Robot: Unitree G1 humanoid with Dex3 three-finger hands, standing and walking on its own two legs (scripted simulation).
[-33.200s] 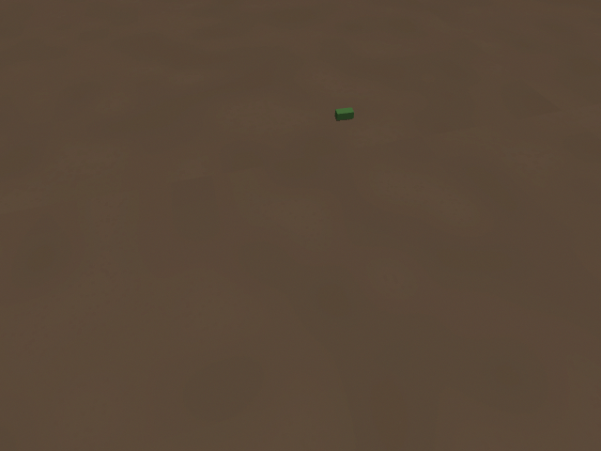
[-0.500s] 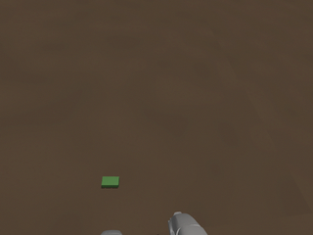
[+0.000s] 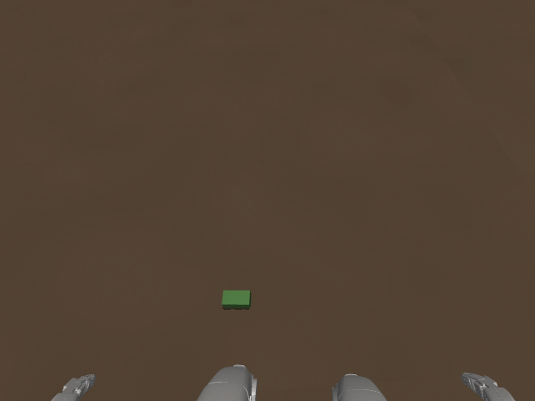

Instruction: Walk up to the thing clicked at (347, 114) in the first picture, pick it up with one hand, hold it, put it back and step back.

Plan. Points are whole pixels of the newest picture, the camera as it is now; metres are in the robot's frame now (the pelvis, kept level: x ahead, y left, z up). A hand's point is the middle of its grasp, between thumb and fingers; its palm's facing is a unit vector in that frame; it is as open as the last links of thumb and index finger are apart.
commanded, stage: walk up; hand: left
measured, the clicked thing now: (236, 299) +0.47 +0.21 -0.73
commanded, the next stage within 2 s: none
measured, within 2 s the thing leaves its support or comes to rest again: neither
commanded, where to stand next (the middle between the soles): +0.07 -0.02 m, yaw -2 degrees
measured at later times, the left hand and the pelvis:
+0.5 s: hand out of the picture +0.04 +0.25 -0.15, palm faces -0.07 -0.92 -0.38, open 7.4 cm; pelvis -0.02 -0.04 -0.01, yaw -3 degrees
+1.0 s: hand out of the picture +0.07 +0.31 -0.13, palm faces -0.01 -0.88 -0.47, open 7.4 cm; pelvis +0.00 +0.01 -0.01, yaw +1 degrees
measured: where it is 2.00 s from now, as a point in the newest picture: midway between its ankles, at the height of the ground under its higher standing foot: outside the picture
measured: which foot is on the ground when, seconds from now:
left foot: up 0.00-0.00, down 0.02-0.44, up 0.46-0.88, down 0.90-1.00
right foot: down 0.00-0.06, up 0.08-0.40, down 0.42-0.94, up 0.96-1.00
